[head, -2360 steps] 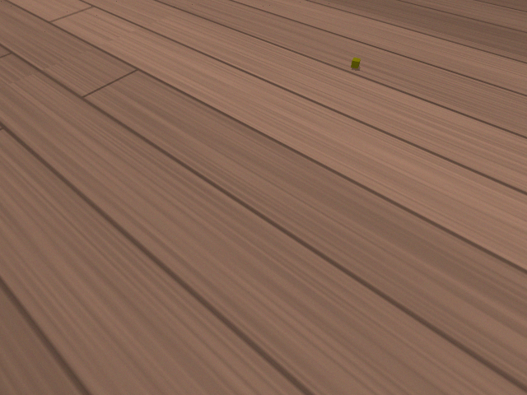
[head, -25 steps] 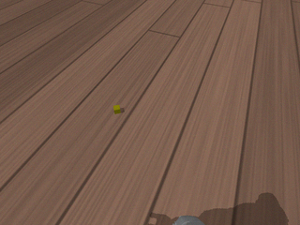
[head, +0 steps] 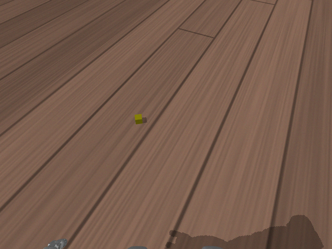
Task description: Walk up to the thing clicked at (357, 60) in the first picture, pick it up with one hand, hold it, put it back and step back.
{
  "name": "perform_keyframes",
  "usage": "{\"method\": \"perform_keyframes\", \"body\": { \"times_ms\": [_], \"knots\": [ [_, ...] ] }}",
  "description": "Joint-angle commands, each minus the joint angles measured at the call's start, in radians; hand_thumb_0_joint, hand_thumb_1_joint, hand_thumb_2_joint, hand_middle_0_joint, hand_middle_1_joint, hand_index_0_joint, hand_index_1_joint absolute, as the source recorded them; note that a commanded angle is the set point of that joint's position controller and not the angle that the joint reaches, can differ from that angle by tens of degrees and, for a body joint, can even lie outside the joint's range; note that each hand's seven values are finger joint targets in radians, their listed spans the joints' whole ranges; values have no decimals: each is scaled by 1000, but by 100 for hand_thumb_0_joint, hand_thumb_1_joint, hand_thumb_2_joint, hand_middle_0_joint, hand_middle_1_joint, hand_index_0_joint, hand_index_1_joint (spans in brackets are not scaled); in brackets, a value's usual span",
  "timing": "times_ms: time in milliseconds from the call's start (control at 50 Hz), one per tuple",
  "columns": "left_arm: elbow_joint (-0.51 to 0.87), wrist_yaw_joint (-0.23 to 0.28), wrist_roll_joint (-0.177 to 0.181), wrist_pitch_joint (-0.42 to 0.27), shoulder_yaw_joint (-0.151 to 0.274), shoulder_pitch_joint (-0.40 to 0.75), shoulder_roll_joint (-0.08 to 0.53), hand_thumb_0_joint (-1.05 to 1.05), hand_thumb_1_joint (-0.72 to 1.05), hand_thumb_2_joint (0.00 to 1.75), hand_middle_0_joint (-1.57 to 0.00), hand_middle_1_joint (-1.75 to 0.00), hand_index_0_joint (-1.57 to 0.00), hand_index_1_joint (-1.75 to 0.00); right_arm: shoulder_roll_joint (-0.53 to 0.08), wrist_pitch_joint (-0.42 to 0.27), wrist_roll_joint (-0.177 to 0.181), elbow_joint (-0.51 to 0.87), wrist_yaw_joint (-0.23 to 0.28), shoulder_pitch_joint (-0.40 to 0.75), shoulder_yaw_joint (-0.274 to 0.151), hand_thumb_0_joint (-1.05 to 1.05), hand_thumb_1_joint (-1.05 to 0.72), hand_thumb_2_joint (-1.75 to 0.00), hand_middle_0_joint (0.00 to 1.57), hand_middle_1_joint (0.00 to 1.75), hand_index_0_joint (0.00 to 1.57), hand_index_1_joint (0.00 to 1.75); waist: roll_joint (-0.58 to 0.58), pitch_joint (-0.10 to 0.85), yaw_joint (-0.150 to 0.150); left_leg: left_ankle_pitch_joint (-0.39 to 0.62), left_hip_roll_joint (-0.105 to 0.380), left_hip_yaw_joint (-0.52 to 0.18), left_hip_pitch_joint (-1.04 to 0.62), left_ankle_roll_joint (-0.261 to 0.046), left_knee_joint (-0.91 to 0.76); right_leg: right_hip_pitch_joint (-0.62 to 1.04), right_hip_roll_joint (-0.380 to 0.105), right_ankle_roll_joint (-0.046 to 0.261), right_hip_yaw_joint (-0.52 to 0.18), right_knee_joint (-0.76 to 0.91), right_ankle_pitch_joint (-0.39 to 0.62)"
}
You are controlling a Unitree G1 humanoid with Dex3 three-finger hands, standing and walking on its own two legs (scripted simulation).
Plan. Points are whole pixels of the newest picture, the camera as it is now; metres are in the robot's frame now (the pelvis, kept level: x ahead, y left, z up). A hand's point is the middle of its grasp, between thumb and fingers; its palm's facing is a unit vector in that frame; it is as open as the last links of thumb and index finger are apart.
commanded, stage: step back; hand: left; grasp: from above
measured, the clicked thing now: (138, 119) +1.05 +0.24 -0.74
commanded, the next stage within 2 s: stand in 0.08 s
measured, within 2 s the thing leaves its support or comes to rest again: neither
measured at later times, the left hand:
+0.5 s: hand out of the picture +0.09 +0.25 -0.14, palm faces -0.04 -0.95 -0.32, open 7.4 cm
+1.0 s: hand out of the picture +0.06 +0.25 -0.14, palm faces -0.06 -0.94 -0.34, open 7.4 cm
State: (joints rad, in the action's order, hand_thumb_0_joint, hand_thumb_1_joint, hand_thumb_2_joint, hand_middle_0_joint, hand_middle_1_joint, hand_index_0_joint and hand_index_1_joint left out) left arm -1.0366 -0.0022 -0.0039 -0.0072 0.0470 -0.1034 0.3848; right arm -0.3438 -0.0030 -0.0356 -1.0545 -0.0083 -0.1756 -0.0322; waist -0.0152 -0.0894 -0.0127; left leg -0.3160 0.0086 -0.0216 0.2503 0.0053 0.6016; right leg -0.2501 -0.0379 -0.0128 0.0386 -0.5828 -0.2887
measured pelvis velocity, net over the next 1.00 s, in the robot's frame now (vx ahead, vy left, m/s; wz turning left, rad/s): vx -0.01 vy -0.01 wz -0.01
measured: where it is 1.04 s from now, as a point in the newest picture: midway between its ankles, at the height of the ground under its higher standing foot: outside the picture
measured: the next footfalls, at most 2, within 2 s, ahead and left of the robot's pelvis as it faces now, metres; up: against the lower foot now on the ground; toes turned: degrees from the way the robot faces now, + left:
none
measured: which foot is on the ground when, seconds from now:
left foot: down 0.00-1.00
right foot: down 0.00-1.00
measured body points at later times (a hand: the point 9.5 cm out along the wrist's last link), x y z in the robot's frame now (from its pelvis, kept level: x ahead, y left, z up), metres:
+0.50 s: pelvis +0.00 +0.00 +0.02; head +0.01 +0.01 +0.47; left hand +0.09 +0.30 -0.12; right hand +0.11 -0.29 -0.10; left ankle +0.01 +0.13 -0.73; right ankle +0.01 -0.13 -0.73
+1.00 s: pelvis -0.01 -0.01 +0.02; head +0.01 -0.01 +0.47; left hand +0.07 +0.30 -0.12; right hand +0.04 -0.31 -0.12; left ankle +0.01 +0.13 -0.73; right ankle +0.01 -0.13 -0.73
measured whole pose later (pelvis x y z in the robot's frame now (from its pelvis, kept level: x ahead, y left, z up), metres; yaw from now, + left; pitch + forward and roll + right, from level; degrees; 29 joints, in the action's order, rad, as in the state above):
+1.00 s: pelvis -0.01 -0.01 +0.02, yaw -1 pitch -2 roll +0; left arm -1.14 -0.02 -0.01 -0.01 -0.01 -0.12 0.36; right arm -0.34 -0.01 -0.02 -1.16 -0.02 -0.13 -0.01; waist 0.00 -0.06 0.01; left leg -0.17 0.02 -0.01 0.13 0.02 0.33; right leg -0.15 -0.02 -0.01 0.03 -0.34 -0.16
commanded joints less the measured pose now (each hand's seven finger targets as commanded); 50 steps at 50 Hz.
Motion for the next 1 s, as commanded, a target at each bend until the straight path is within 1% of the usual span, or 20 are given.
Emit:
{"method": "perform_keyframes", "body": {
  "times_ms": [0, 40, 60, 80, 100, 140, 180, 300, 380, 400, 460, 480, 560, 600, 720, 760, 780, 840, 920, 980],
  "knots": [
    [48, 21, 6, -46, 40, 6, 222, 0, 90, 90, -20, -30, -20, -30, -219, -24, 23, 66, 23, 69, -39, 0, -90, -90, 20, 30, 20, 30, 72, 202, -12, 428, 95, -78, -31, -42, -86, 170, -98, 56, -107, 76, 384],
    [46, 22, 5, -40, 37, 42, 221, 0, 90, 90, -20, -30, -20, -30, -217, -18, 22, 45, 24, 60, -41, 0, -90, -90, 20, 30, 20, 30, 64, 212, 2, 438, 103, -75, -86, -42, -112, 144, -109, 63, -104, 70, 388],
    [21, 15, 11, -35, 5, 27, 158, 0, 90, 90, -20, -30, -20, -30, -238, -32, 29, 41, 23, 64, -32, 0, -90, -90, 20, 30, 20, 30, 68, 222, 7, 520, 123, -100, -150, -45, -153, 138, -93, 58, -94, 87, 448],
    [22, 14, 11, -33, 0, 37, 154, 0, 90, 90, -20, -30, -20, -30, -241, -38, 29, 35, 23, 69, -33, 0, -90, -90, 20, 30, 20, 30, 62, 209, 9, 543, 135, -108, -145, -46, -165, 148, -80, 44, -80, 102, 427],
    [17, 14, 11, -31, -1, 39, 162, 0, 90, 90, -20, -30, -20, -30, -237, -39, 30, 33, 23, 91, -33, 0, -90, -90, 20, 30, 20, 30, 55, 200, 4, 550, 137, -109, -153, -45, -167, 147, -82, 43, -79, 116, 420],
    [2, 14, 5, -28, -6, 53, 174, 0, 90, 90, -20, -30, -20, -30, -225, -33, 32, 27, 20, 110, -28, 0, -90, -90, 20, 30, 20, 30, 36, 154, 12, 461, 128, -96, -131, -41, -200, 147, -84, 38, -84, 160, 380],
    [-4, 13, 3, -27, -7, 65, 174, 0, 90, 90, -20, -30, -20, -30, -223, -32, 31, 22, 21, 118, -26, 0, -90, -90, 20, 30, 20, 30, 37, 160, 13, 476, 129, -88, -154, -36, -227, 157, -83, 34, -81, 172, 380],
    [-30, 9, -1, -30, -13, 75, 172, 0, 90, 90, -20, -30, -20, -30, -214, -29, 29, 10, 14, 165, -24, 0, -90, -90, 20, 30, 20, 30, 44, 120, 10, 332, 123, -78, -139, -25, -304, 168, -87, 23, -89, 253, 257],
    [-39, 8, -5, -35, -14, 73, 179, 0, 90, 90, -20, -30, -20, -30, -204, -29, 28, 4, 9, 176, -24, 0, -90, -90, 20, 30, 20, 30, 37, 114, 10, 286, 115, -71, -135, -20, -329, 171, -97, 23, -95, 283, 235],
    [-41, 8, -5, -36, -15, 68, 174, 0, 90, 90, -20, -30, -20, -30, -210, -29, 29, 0, 8, 175, -24, 0, -90, -90, 20, 30, 20, 30, 50, 108, 11, 236, 113, -74, -120, -17, -340, 171, -95, 19, -98, 297, 194],
    [-41, 8, -7, -40, -13, 71, 182, 0, 90, 90, -20, -30, -20, -30, -206, -33, 28, -4, 6, 177, -25, 0, -90, -90, 20, 30, 20, 30, 41, 158, 11, 321, 120, -69, -166, -18, -329, 195, -105, 24, -94, 284, 274],
    [-43, 9, -6, -41, -15, 69, 179, 0, 90, 90, -20, -30, -20, -30, -203, -32, 29, -7, 5, 177, -22, 0, -90, -90, 20, 30, 20, 30, 29, 146, 11, 318, 121, -72, -158, -18, -333, 185, -104, 22, -93, 290, 270],
    [-49, 7, -8, -39, -19, 58, 175, 0, 90, 90, -20, -30, -20, -30, -207, -29, 29, -20, 3, 173, -21, 0, -90, -90, 20, 30, 20, 30, 26, 115, 10, 217, 115, -72, -147, -12, -350, 149, -99, 20, -98, 318, 170],
    [-44, 8, -7, -39, -16, 67, 181, 0, 90, 90, -20, -30, -20, -30, -207, -29, 27, -22, 4, 164, -20, 0, -90, -90, 20, 30, 20, 30, 17, 121, 14, 216, 112, -69, -134, -12, -349, 159, -103, 24, -102, 315, 178],
    [-47, 6, -9, -32, -15, 45, 191, 0, 90, 90, -20, -30, -20, -30, -210, -21, 24, -38, -2, 131, -18, 0, -90, -90, 20, 30, 20, 30, 14, 64, 13, 51, 96, -73, -77, -13, -360, 94, -96, 22, -119, 353, -28],
    [-45, 6, -11, -31, -12, 45, 201, 0, 90, 90, -20, -30, -20, -30, -209, -18, 23, -37, -2, 118, -19, 0, -90, -90, 20, 30, 20, 30, -14, 66, 15, 56, 93, -72, -87, -18, -345, 72, -102, 26, -131, 364, -70],
    [-41, 5, -9, -31, -12, 48, 204, 0, 90, 90, -20, -30, -20, -30, -201, -19, 22, -38, -3, 102, -16, 0, -90, -90, 20, 30, 20, 30, -24, 70, 20, 78, 95, -69, -98, -17, -343, 69, -106, 30, -136, 364, -68],
    [-40, 4, -5, -32, -13, 39, 189, 0, 90, 90, -20, -30, -20, -30, -215, -26, 20, -37, 1, 111, -18, 0, -90, -90, 20, 30, 20, 30, 27, 102, 10, 120, 111, -82, -99, -18, -354, 111, -96, 32, -114, 319, 47],
    [-38, 2, -4, -32, -17, 26, 191, 0, 90, 90, -20, -30, -20, -30, -206, -26, 21, -38, 2, 98, -12, 0, -90, -90, 20, 30, 20, 30, 6, 91, 9, 147, 106, -74, -99, -14, -342, 103, -96, 31, -122, 322, 58],
    [-33, 4, -2, -32, -16, 33, 193, 0, 90, 90, -20, -30, -20, -30, -213, -29, 23, -40, 5, 88, -13, 0, -90, -90, 20, 30, 20, 30, 26, 135, 16, 223, 116, -71, -122, -13, -330, 141, -100, 35, -118, 295, 175]
  ]
}}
